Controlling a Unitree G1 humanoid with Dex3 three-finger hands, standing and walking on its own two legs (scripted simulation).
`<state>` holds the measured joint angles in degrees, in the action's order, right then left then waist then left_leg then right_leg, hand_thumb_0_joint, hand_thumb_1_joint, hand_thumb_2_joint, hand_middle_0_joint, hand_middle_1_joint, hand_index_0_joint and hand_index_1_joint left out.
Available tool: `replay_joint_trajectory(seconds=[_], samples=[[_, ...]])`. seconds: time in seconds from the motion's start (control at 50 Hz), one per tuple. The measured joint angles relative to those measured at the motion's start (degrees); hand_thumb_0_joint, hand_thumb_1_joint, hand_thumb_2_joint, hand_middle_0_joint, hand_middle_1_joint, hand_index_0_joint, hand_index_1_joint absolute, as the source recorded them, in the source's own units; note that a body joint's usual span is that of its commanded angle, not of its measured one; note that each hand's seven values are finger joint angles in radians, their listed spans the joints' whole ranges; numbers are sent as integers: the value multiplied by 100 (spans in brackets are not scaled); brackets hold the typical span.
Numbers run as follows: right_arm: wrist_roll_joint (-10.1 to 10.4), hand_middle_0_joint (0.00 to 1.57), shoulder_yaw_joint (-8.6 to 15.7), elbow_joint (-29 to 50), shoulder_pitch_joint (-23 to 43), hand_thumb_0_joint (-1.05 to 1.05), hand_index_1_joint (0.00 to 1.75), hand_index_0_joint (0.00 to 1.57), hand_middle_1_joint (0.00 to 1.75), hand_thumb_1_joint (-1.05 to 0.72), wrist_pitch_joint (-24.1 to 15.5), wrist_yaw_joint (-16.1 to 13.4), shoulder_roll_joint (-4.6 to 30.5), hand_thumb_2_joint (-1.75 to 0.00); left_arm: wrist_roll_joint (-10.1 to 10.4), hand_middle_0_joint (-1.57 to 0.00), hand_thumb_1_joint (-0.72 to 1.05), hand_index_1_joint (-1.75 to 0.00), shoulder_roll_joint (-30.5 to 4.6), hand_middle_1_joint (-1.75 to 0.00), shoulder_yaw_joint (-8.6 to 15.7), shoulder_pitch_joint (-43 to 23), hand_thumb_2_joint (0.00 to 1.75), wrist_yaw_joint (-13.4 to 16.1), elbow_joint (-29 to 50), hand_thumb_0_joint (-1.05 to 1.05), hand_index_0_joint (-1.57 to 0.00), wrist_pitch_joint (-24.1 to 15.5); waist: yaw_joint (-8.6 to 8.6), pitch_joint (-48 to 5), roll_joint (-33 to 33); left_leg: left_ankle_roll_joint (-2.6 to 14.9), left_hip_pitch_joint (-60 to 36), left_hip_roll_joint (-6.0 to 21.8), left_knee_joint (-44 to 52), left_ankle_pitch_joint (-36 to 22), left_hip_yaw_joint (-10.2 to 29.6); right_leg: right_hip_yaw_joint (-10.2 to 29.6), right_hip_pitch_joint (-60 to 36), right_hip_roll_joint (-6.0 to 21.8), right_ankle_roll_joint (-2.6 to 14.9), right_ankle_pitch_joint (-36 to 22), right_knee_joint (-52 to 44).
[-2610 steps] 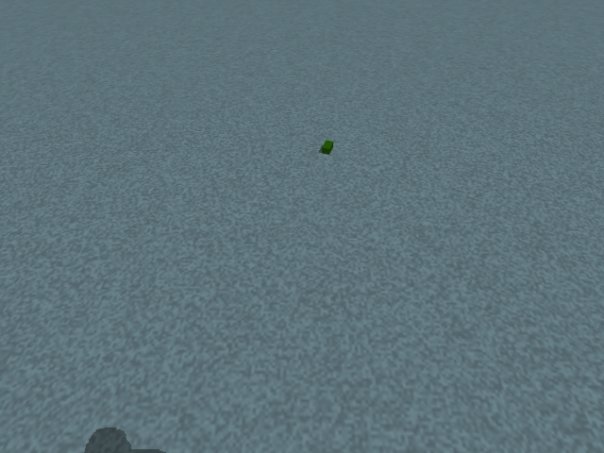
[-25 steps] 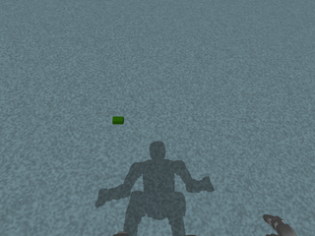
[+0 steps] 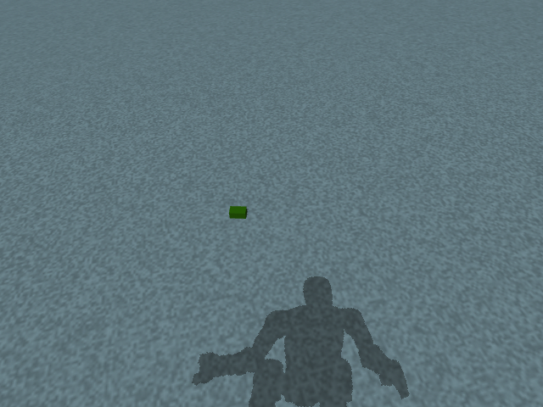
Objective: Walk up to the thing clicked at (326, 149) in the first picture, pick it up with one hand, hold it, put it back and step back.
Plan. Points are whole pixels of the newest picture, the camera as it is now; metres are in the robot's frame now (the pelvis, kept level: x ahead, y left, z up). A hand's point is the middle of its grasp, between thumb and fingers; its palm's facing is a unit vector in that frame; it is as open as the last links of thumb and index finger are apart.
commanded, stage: step back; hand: left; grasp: from above
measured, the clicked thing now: (238, 212) +1.10 +0.22 -0.74
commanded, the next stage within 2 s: stand in 0.78 s
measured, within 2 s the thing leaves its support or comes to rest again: neither
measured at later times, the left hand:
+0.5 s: hand out of the picture +0.10 +0.25 -0.13, palm faces +0.04 -0.91 -0.41, open 7.4 cm
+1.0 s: hand out of the picture +0.14 +0.27 -0.14, palm faces +0.01 -0.95 -0.32, open 7.4 cm
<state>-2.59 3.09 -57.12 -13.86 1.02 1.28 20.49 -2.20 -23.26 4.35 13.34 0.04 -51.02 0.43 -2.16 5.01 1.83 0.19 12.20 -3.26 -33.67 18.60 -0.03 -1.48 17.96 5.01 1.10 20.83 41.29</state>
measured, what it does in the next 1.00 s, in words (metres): steps on the spot: left foot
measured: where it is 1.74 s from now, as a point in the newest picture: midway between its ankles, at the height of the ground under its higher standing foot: outside the picture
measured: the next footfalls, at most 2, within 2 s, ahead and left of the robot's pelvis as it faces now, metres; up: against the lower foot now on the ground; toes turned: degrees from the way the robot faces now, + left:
left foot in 0.58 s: +0.12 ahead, +0.15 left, +0.00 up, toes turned +3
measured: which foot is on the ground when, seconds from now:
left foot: down 0.00-0.26, up 0.28-0.56, down 0.58-1.00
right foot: down 0.00-1.00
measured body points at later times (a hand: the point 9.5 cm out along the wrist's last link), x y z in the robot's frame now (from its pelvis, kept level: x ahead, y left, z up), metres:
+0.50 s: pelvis +0.04 -0.02 +0.01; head +0.06 -0.04 +0.46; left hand +0.09 +0.30 -0.10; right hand +0.11 -0.33 -0.13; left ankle +0.06 +0.14 -0.70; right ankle +0.06 -0.12 -0.72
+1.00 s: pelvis +0.05 +0.02 +0.02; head +0.06 +0.02 +0.47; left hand +0.13 +0.32 -0.12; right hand +0.17 -0.28 -0.10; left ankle +0.08 +0.15 -0.72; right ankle +0.06 -0.12 -0.72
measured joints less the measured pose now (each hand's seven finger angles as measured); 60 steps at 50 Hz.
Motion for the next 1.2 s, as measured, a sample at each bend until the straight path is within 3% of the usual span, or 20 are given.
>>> replay_joint_trajectory(seconds=[0.06,0.1,0.2,0.26,0.3,0.34,0.4,0.52,0.56,0.58,0.6,0.66,0.76,0.94,1.2], samples=[[0,20,14,93,-96,1,30,21,30,-90,-133,51,-7,-90,46,-20,90,-30,64,-30,-46,80,90,-20,-249,1,-20,66,157,-215,-56,155,-24,78,38,55,37,75,203,-216,42,649,585],[-4,20,14,118,-113,1,30,21,30,-90,-161,48,-9,-90,62,-20,90,-30,63,-30,-58,91,90,-64,-329,1,-20,40,216,-262,-74,186,-109,155,152,27,62,80,288,-300,72,719,783],[18,20,12,179,-67,0,30,21,30,-90,-191,66,43,-90,83,-20,90,-30,45,-30,-16,13,90,-117,-401,1,-20,-120,272,-199,-62,23,-184,291,169,46,67,-16,200,-310,45,356,60],[86,20,15,179,-9,0,30,21,30,-90,-90,40,176,-90,55,-20,90,-30,145,-30,-9,-57,90,-61,-455,1,-20,-254,257,-116,-321,-35,-49,533,-387,397,164,-205,-92,-520,70,-636,-618],[116,20,15,143,8,0,30,21,30,-90,-2,-36,193,-90,-7,-20,90,-30,233,-30,-32,-81,90,-29,-459,1,-20,-313,233,-153,-439,57,258,429,-1104,840,451,-313,-86,-583,116,-540,-524],[115,20,4,102,27,1,30,20,30,-90,33,-69,170,-90,-24,-20,90,-30,281,-30,-59,-103,90,-29,-450,1,-20,-311,144,-172,-382,80,561,235,-1743,1126,471,-290,-114,-506,183,-441,-514],[116,20,5,86,72,1,30,20,30,-90,-7,-53,220,-90,1,-20,90,-30,369,-30,-114,-114,90,-8,-434,1,-20,-345,100,-120,-442,75,878,221,-2022,921,526,-329,-267,-447,141,-495,-734],[103,20,-2,24,184,0,30,20,30,-90,-44,-48,238,-90,33,-21,90,-30,313,-30,-158,-193,90,10,-479,1,-21,-315,72,-17,-434,-23,854,514,-1024,574,329,-350,-278,-290,34,-335,-619],[107,20,-10,-25,227,0,30,20,30,-90,-69,-63,219,-90,67,-21,90,-30,262,-30,-164,-264,90,20,-479,1,-21,-254,93,16,-385,-5,625,541,-378,114,148,-359,-202,-199,-32,-183,-387],[102,20,-7,-57,260,0,30,20,30,-90,-92,-82,192,-90,89,-21,90,-30,231,-30,-159,-314,90,26,-479,1,-21,-219,103,53,-326,-58,534,495,-152,-334,96,-342,-154,-128,-75,-84,-222],[94,20,-7,-100,318,0,30,20,30,-90,-104,-103,132,-90,111,-21,90,-30,191,-30,-144,-375,90,39,-488,1,-20,-182,83,118,-200,-117,485,409,-138,-415,21,-266,-122,-28,-116,-4,-75],[116,20,-84,-149,437,0,30,20,30,-90,-111,-104,23,-90,194,-20,90,-30,156,-30,-148,-474,90,63,-533,1,-20,-76,59,92,-111,-129,539,412,-322,-217,-73,-81,-92,-70,-91,65,-34],[160,20,-200,-269,714,0,30,21,30,-90,-48,-100,-113,-90,175,-20,90,-30,147,-30,-192,-585,90,32,-739,1,-20,-66,109,-53,-189,-155,561,598,-422,-102,-9,-125,-277,-272,-197,-142,-408],[185,20,-301,-468,983,0,30,21,30,-90,-221,-36,-106,-90,209,-20,90,-30,310,-30,-418,-725,90,-42,-1123,1,-20,-116,122,-149,-160,-105,32,530,394,-468,-99,-76,-796,-225,-285,-546,-1252],[203,20,-283,-717,1025,0,30,21,30,-90,-179,-11,-50,-90,154,-20,90,-30,295,-30,-459,-778,90,-82,-1424,0,-20,-124,172,-164,-160,-118,-330,513,1201,-963,-149,-52,-1096,-232,-287,-1009,-1967]])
